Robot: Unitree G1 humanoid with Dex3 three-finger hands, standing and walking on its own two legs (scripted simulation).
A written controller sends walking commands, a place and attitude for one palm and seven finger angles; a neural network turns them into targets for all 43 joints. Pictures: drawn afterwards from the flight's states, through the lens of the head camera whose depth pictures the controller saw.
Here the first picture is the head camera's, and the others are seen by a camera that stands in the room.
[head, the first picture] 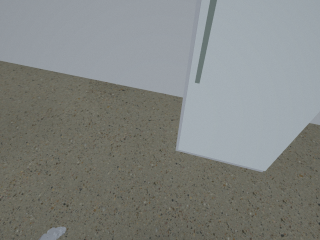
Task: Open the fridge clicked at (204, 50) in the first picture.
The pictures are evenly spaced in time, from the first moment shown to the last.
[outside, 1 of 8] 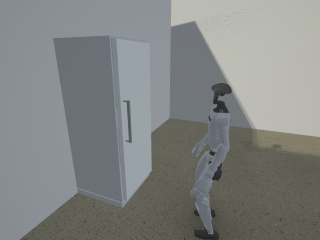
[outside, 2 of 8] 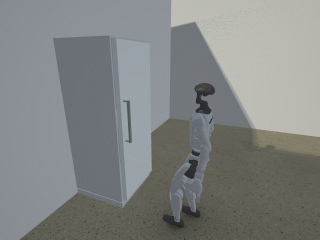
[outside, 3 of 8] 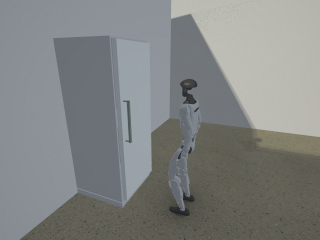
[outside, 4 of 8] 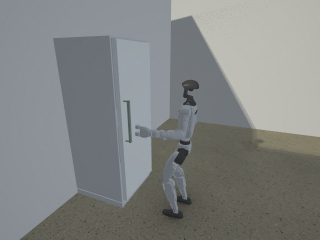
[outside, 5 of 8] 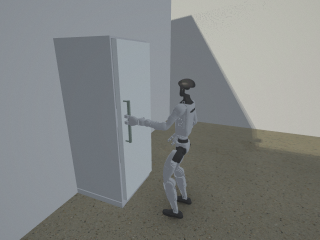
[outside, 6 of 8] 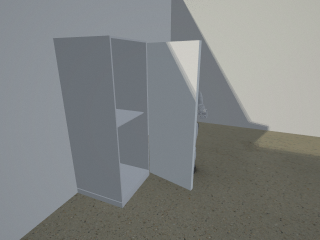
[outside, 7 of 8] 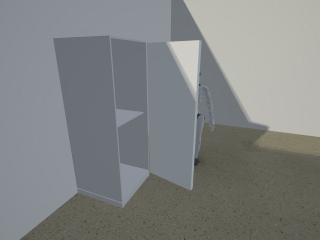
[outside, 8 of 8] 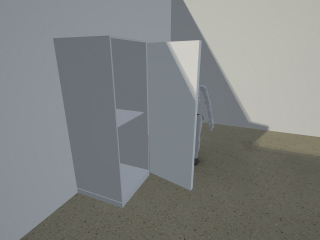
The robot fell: no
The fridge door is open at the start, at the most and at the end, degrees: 0 87 76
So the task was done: yes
